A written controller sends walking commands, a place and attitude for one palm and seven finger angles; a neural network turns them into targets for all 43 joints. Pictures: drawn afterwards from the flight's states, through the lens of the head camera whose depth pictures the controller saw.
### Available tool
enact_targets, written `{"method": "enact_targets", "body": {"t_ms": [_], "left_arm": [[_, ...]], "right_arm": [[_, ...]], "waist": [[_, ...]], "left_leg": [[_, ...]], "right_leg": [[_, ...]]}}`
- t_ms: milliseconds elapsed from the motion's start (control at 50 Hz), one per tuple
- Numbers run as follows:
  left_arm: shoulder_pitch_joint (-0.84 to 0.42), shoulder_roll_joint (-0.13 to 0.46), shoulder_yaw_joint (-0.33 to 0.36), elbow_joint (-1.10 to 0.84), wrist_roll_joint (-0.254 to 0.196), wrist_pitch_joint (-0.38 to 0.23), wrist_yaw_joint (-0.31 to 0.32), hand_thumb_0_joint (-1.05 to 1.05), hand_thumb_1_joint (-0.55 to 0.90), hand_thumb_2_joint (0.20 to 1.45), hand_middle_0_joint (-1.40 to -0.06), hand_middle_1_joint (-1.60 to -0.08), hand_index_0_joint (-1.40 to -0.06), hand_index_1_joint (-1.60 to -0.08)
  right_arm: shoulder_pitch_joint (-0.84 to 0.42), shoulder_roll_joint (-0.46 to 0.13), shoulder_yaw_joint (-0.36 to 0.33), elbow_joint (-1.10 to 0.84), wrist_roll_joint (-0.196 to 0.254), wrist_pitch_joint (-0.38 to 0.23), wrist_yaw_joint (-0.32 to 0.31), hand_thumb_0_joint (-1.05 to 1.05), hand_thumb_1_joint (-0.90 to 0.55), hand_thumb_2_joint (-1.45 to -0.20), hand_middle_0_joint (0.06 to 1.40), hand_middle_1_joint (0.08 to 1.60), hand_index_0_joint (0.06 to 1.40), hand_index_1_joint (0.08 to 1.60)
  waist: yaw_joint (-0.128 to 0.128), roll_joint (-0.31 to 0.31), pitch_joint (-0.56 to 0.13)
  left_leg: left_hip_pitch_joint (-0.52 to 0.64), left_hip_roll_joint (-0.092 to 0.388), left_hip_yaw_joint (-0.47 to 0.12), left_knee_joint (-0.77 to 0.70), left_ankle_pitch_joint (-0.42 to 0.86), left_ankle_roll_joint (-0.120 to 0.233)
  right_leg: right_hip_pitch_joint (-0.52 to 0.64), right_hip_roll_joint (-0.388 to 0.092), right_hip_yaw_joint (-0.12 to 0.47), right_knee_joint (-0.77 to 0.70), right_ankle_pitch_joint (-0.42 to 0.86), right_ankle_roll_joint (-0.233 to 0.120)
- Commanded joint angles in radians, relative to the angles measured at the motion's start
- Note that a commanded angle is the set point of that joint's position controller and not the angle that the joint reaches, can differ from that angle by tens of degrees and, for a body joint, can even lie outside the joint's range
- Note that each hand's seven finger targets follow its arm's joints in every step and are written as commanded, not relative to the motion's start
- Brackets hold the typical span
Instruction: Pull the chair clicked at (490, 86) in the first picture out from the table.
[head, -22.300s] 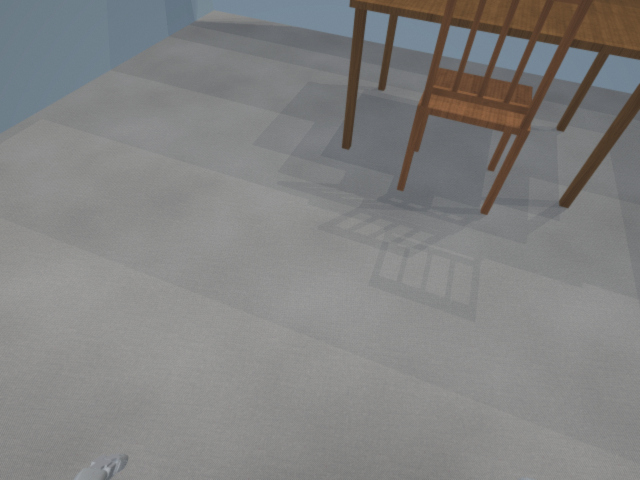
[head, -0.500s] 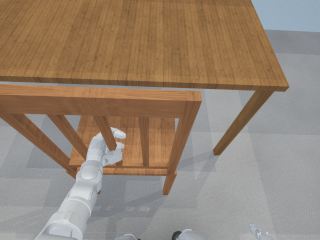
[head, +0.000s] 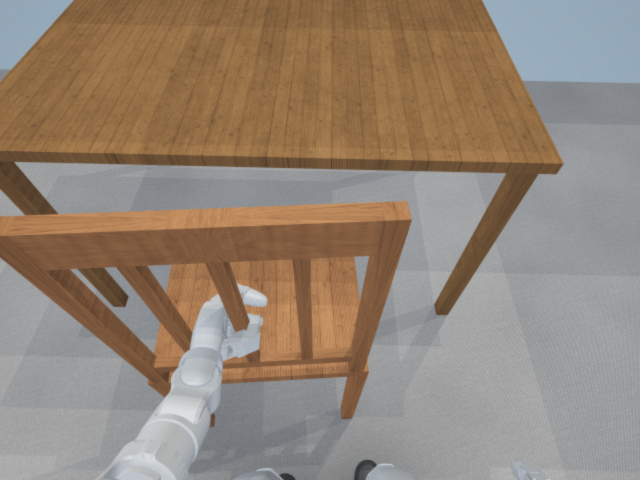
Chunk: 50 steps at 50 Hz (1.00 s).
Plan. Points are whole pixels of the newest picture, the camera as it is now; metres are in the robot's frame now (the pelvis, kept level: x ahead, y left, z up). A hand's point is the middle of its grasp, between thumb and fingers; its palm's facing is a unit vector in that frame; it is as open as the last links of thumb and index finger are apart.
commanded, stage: step backward, pulling the chair out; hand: left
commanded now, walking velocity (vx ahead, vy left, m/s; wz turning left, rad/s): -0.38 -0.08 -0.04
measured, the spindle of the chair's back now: (239, 318) +0.34 +0.13 -0.06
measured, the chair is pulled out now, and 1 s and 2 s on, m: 0.14 0.27 0.56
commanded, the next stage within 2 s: stop walking, hand still on the chair in 1.78 s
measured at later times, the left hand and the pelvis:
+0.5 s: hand (252, 372) +0.26 +0.10 -0.06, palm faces +0.02 -0.98 -0.19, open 5.4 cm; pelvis -0.06 -0.02 +0.00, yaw -2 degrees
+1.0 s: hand (238, 434) +0.19 +0.11 -0.07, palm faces -0.07 -0.98 -0.19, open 5.3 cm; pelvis -0.15 +0.01 -0.01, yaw -1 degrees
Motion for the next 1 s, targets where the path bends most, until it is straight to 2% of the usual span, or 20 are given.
{"method": "enact_targets", "body": {"t_ms": [0,120,240,300,340,380,460,540,580,620,640,680,720,780,820,840,860,940,960,980], "left_arm": [[-0.278,0.154,0.010,-0.165,0.028,-0.046,0.018,0.000,0.900,0.900,-0.500,-1.450,-0.500,-1.450],[-0.310,0.134,0.013,-0.189,0.031,-0.052,0.012,0.000,0.900,0.900,-0.500,-1.450,-0.500,-1.450],[-0.271,0.176,0.065,-0.196,0.043,-0.055,0.007,0.000,0.900,0.900,-0.500,-1.450,-0.500,-1.450],[-0.199,0.234,0.103,-0.205,0.036,-0.058,0.014,0.000,0.900,0.900,-0.500,-1.450,-0.500,-1.450],[-0.218,0.258,0.109,-0.199,0.043,-0.050,0.033,0.000,0.900,0.900,-0.500,-1.450,-0.500,-1.450],[-0.223,0.264,0.124,-0.201,0.052,-0.026,0.035,0.000,0.900,0.900,-0.500,-1.450,-0.500,-1.450],[-0.221,0.240,0.136,-0.201,0.047,-0.007,0.027,0.000,0.900,0.900,-0.500,-1.450,-0.500,-1.450],[-0.189,0.182,0.083,-0.196,0.040,0.014,0.010,0.000,0.900,0.900,-0.500,-1.450,-0.500,-1.450],[-0.205,0.155,0.060,-0.245,0.034,0.013,0.003,0.000,0.900,0.900,-0.500,-1.450,-0.500,-1.450],[-0.180,0.088,0.021,-0.292,0.035,0.011,-0.017,0.000,0.900,0.900,-0.500,-1.450,-0.500,-1.450],[-0.232,0.085,0.002,-0.393,0.046,-0.004,-0.024,0.000,0.900,0.900,-0.500,-1.450,-0.500,-1.450],[-0.245,0.096,0.012,-0.423,0.050,-0.004,-0.022,0.000,0.900,0.900,-0.500,-1.450,-0.500,-1.450],[-0.177,0.095,0.028,-0.385,0.054,0.000,-0.017,0.000,0.900,0.900,-0.500,-1.450,-0.500,-1.450],[-0.214,0.169,0.057,-0.338,0.057,-0.002,-0.006,0.000,0.900,0.900,-0.500,-1.450,-0.500,-1.450],[-0.196,0.222,0.108,-0.258,0.059,0.016,-0.004,0.000,0.900,0.900,-0.500,-1.450,-0.500,-1.450],[-0.206,0.233,0.121,-0.235,0.065,0.023,-0.005,0.000,0.900,0.900,-0.500,-1.450,-0.500,-1.450],[-0.215,0.227,0.122,-0.228,0.070,0.026,-0.005,0.000,0.900,0.900,-0.500,-1.450,-0.500,-1.450],[-0.176,0.180,0.095,-0.219,0.062,0.020,-0.011,0.000,0.900,0.900,-0.500,-1.450,-0.500,-1.450],[-0.163,0.162,0.079,-0.224,0.059,0.016,-0.016,0.000,0.900,0.900,-0.500,-1.450,-0.500,-1.450],[-0.141,0.149,0.066,-0.232,0.049,0.015,-0.017,0.000,0.900,0.900,-0.500,-1.450,-0.500,-1.450]], "right_arm": [[-0.017,-0.126,-0.024,-0.114,-0.003,-0.050,-0.014,0.000,-0.900,-0.900,0.200,0.300,0.200,0.300],[-0.001,-0.112,-0.025,-0.093,-0.029,-0.077,-0.007,0.000,-0.900,-0.900,0.200,0.300,0.200,0.300],[-0.015,-0.125,-0.047,-0.072,-0.039,-0.093,0.005,0.000,-0.900,-0.900,0.200,0.300,0.200,0.300],[-0.014,-0.108,-0.050,-0.090,-0.030,-0.095,0.007,0.000,-0.900,-0.900,0.200,0.300,0.200,0.300],[-0.022,-0.105,-0.053,-0.063,-0.030,-0.097,0.014,0.000,-0.900,-0.900,0.200,0.300,0.200,0.300],[-0.045,-0.106,-0.044,-0.058,-0.037,-0.109,0.023,0.000,-0.900,-0.900,0.200,0.300,0.200,0.300],[-0.041,-0.097,-0.024,-0.036,-0.027,-0.123,0.030,0.000,-0.900,-0.900,0.200,0.300,0.200,0.300],[0.020,-0.111,-0.029,-0.020,-0.029,-0.126,0.015,0.000,-0.900,-0.900,0.200,0.300,0.200,0.300],[0.001,-0.154,-0.056,-0.048,-0.037,-0.123,0.004,0.000,-0.900,-0.900,0.200,0.300,0.200,0.300],[0.015,-0.124,-0.063,-0.078,-0.028,-0.109,0.025,0.000,-0.900,-0.900,0.200,0.300,0.200,0.300],[-0.012,-0.111,-0.063,-0.108,-0.036,-0.106,0.031,0.000,-0.900,-0.900,0.200,0.300,0.200,0.300],[-0.023,-0.112,-0.064,-0.108,-0.045,-0.100,0.036,0.000,-0.900,-0.900,0.200,0.300,0.200,0.300],[-0.011,-0.117,-0.066,-0.108,-0.043,-0.102,0.045,0.000,-0.900,-0.900,0.200,0.300,0.200,0.300],[0.041,-0.114,-0.076,-0.064,-0.042,-0.104,0.034,0.000,-0.900,-0.900,0.200,0.300,0.200,0.300],[0.032,-0.099,-0.071,-0.047,-0.033,-0.109,0.032,0.000,-0.900,-0.900,0.200,0.300,0.200,0.300],[0.012,-0.088,-0.063,-0.043,-0.033,-0.114,0.031,0.000,-0.900,-0.900,0.200,0.300,0.200,0.300],[-0.002,-0.079,-0.052,-0.045,-0.034,-0.118,0.032,0.000,-0.900,-0.900,0.200,0.300,0.200,0.300],[0.020,-0.088,-0.016,-0.038,-0.033,-0.124,0.025,0.000,-0.900,-0.900,0.200,0.300,0.200,0.300],[0.019,-0.097,-0.020,-0.044,-0.036,-0.125,0.021,0.000,-0.900,-0.900,0.200,0.300,0.200,0.300],[-0.002,-0.133,-0.032,-0.056,-0.047,-0.123,0.013,0.000,-0.900,-0.900,0.200,0.300,0.200,0.300]], "waist": [[0.028,0.115,-0.270],[0.020,0.073,-0.275],[0.028,0.073,-0.300],[0.027,-0.078,-0.268],[0.030,-0.168,-0.293],[0.041,-0.161,-0.310],[0.027,-0.204,-0.337],[0.008,-0.165,-0.321],[0.024,0.037,-0.296],[0.031,0.082,-0.344],[0.016,0.193,-0.347],[0.015,0.250,-0.319],[0.024,0.191,-0.252],[-0.006,-0.062,-0.308],[0.009,-0.286,-0.359],[0.027,-0.298,-0.344],[0.039,-0.291,-0.333],[0.011,-0.249,-0.340],[0.006,-0.184,-0.319],[0.016,0.023,-0.260]], "left_leg": [[0.037,0.239,-0.240,-0.247,-0.204,0.031],[0.109,0.325,-0.265,-0.167,0.104,0.068],[0.035,0.276,-0.207,-0.093,-0.044,0.026],[-0.011,0.134,-0.144,0.057,-0.354,-0.027],[0.104,0.033,-0.105,0.363,-0.295,-0.073],[-0.010,0.008,-0.177,0.470,-0.342,-0.075],[0.008,0.005,-0.181,0.302,-0.329,-0.079],[0.130,0.033,-0.108,-0.122,-0.098,-0.074],[0.149,0.200,-0.254,-0.227,0.177,-0.011],[0.230,0.280,-0.214,-0.122,0.488,0.012],[0.224,0.273,-0.191,-0.075,0.545,0.010],[0.164,0.284,-0.195,-0.069,0.504,0.004],[0.116,0.281,-0.172,-0.034,0.438,-0.008],[0.099,0.148,-0.091,0.120,0.112,-0.091],[0.063,0.028,-0.090,0.305,-0.378,-0.099],[0.065,0.018,-0.115,0.382,-0.406,-0.083],[0.068,0.020,-0.134,0.405,-0.400,-0.075],[0.162,0.028,-0.068,-0.028,-0.250,-0.062],[0.175,0.063,-0.093,-0.145,-0.199,-0.044],[0.100,0.179,-0.229,-0.264,-0.208,0.012]], "right_leg": [[0.107,-0.058,0.036,0.113,-0.242,-0.015],[0.110,-0.054,0.028,0.208,-0.201,-0.021],[0.186,-0.082,0.057,0.124,-0.113,-0.037],[0.073,-0.216,0.276,-0.066,-0.307,-0.101],[-0.030,-0.382,0.413,-0.262,-0.395,-0.163],[0.092,-0.423,0.416,-0.223,-0.103,-0.208],[0.244,-0.336,0.221,-0.097,0.189,-0.145],[0.255,-0.265,0.144,-0.021,0.193,-0.071],[0.214,-0.121,0.036,0.124,0.192,-0.003],[0.194,-0.058,-0.010,0.209,0.134,0.004],[0.205,-0.076,-0.024,0.223,0.160,0.002],[0.229,-0.072,-0.015,0.241,0.072,-0.009],[0.234,-0.073,-0.019,0.197,0.092,-0.022],[0.273,-0.219,0.143,0.051,0.525,-0.084],[0.219,-0.338,0.257,-0.115,0.309,-0.133],[0.166,-0.354,0.262,-0.175,0.094,-0.132],[0.131,-0.349,0.253,-0.211,-0.076,-0.122],[0.139,-0.237,0.079,-0.121,-0.112,-0.035],[0.105,-0.199,0.062,-0.073,-0.166,-0.009],[0.087,-0.115,0.022,0.058,-0.193,0.016]]}}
